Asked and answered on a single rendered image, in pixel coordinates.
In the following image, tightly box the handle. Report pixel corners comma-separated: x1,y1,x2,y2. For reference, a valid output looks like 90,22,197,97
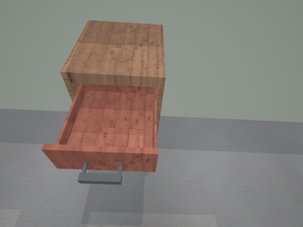
78,161,123,185

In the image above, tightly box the drawer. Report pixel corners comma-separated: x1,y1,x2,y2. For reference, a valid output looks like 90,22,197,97
41,83,159,172

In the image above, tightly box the cabinet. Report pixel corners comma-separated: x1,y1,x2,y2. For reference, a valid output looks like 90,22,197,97
60,20,166,136

